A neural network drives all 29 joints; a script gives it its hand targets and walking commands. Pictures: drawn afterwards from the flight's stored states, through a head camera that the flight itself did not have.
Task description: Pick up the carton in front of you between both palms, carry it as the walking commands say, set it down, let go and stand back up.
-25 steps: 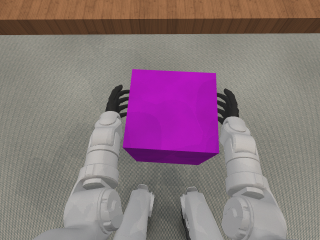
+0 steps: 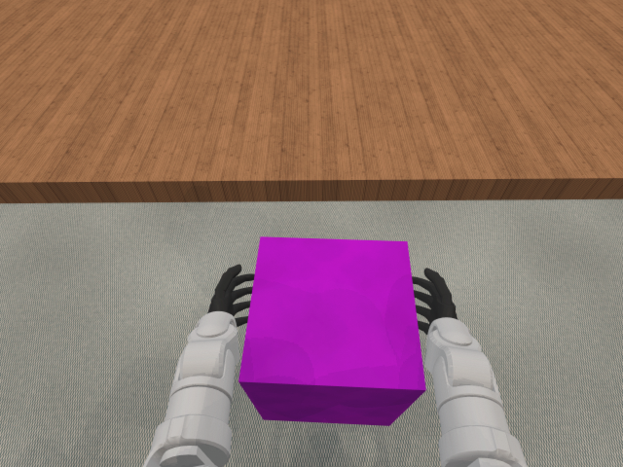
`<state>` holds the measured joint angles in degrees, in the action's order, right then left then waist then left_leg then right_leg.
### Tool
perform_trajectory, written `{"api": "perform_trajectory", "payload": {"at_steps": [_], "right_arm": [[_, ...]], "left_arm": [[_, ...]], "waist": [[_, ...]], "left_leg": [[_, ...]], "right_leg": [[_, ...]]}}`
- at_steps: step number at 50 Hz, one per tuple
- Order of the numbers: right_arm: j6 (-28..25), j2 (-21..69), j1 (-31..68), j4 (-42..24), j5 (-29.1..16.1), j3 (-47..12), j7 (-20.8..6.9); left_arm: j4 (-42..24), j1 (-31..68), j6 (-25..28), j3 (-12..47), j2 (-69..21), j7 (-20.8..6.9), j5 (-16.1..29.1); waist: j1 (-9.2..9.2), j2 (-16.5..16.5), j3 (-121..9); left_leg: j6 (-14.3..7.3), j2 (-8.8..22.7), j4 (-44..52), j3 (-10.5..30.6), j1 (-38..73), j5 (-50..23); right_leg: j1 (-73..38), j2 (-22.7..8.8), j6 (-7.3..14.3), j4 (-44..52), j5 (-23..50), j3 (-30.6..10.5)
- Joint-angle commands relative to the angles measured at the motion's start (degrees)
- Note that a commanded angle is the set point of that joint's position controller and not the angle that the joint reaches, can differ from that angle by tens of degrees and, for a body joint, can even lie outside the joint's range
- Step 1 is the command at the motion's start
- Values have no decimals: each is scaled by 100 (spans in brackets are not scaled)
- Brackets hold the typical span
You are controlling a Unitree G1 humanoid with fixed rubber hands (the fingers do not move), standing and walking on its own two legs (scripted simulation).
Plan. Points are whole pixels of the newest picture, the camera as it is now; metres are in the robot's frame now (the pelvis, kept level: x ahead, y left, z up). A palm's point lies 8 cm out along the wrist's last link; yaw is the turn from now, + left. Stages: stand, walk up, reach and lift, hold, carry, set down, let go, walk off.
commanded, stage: reach and lift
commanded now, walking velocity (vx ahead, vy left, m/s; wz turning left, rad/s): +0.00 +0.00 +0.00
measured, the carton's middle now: (329, 337) +0.32 +0.00 -0.08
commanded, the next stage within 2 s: hold in 1.14 s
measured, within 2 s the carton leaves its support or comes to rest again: neither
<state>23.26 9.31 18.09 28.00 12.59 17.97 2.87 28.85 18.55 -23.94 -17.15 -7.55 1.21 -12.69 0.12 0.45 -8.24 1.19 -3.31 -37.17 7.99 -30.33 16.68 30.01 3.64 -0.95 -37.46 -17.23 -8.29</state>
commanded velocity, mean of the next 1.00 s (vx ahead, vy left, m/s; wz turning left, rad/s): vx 0.00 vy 0.00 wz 0.00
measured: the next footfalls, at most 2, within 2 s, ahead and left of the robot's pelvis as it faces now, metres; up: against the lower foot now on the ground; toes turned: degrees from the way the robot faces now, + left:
none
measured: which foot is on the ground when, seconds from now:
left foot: down 0.00-1.00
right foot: down 0.00-1.00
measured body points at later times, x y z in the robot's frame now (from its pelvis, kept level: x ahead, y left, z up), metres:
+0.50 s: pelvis -0.01 +0.00 +0.02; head -0.04 +0.00 +0.47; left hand +0.30 +0.15 +0.04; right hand +0.30 -0.15 +0.04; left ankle +0.02 +0.13 -0.72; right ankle +0.01 -0.13 -0.72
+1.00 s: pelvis +0.01 +0.00 +0.02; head -0.03 +0.00 +0.47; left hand +0.31 +0.15 +0.05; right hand +0.31 -0.15 +0.05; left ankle +0.02 +0.13 -0.72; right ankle +0.01 -0.13 -0.72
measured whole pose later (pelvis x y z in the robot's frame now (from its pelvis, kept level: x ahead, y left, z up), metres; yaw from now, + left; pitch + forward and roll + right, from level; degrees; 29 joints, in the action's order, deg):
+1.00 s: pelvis +0.01 +0.00 +0.02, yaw +0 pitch -5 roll +0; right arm 38.1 8.7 15.2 18.0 15.9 14.0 0.1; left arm 17.5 14.7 -38.9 -13.0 -8.6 0.3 -15.8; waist 0.2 0.2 -0.6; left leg 0.6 -2.2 -21.9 7.5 -5.5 11.7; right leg 5.1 2.2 -0.6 -21.8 -12.1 -8.1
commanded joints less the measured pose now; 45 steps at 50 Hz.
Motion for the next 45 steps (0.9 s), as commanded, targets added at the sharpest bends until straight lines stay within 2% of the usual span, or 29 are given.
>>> {"api": "perform_trajectory", "payload": {"at_steps": [1, 6, 11, 15, 23, 45], "right_arm": [[233, 5686, 2514, 34, -953, -3563, -1494], [696, 5642, 2156, -361, -1054, -3688, -1561], [1015, 5467, 2231, -260, -888, -3263, -1655], [1041, 5539, 2703, -201, -844, -3107, -1725], [1037, 5606, 3141, -293, -887, -3207, -1762], [1301, 5365, 2384, -975, -1038, -3446, -1711]], "left_arm": [[-184, 2614, -132, 3484, -5742, -1395, 1005], [-700, 2320, -607, 3643, -5602, -1409, 1088], [-570, 2343, -926, 3234, -5502, -1480, 912], [-514, 2828, -951, 3088, -5596, -1554, 856], [-600, 3250, -960, 3222, -5741, -1572, 931], [-1259, 2435, -1233, 3458, -5582, -1478, 1089]], "waist": [[9, -39, -1897], [12, -2, -1168], [35, -13, -274], [10, -11, -222], [1, -54, -604], [6, -56, -663]], "left_leg": [[-15, -245, 748, -363, 1784, -1950], [-18, -210, 1297, -392, 2252, -1806], [-65, -175, 1584, -420, 2187, -930], [-88, -165, 1521, -464, 2174, -532], [-71, -155, 1481, -478, 2357, -621], [12, -208, 1722, -428, 2902, -1788]], "right_leg": [[-1614, 218, -25, 812, 1967, 328], [-2131, 171, -41, 1334, 1898, 334], [-2070, 131, 9, 1639, 984, 371], [-2012, 118, 51, 1616, 561, 414], [-2217, 132, 56, 1534, 633, 452], [-2722, 204, -4, 1781, 1757, 420]]}}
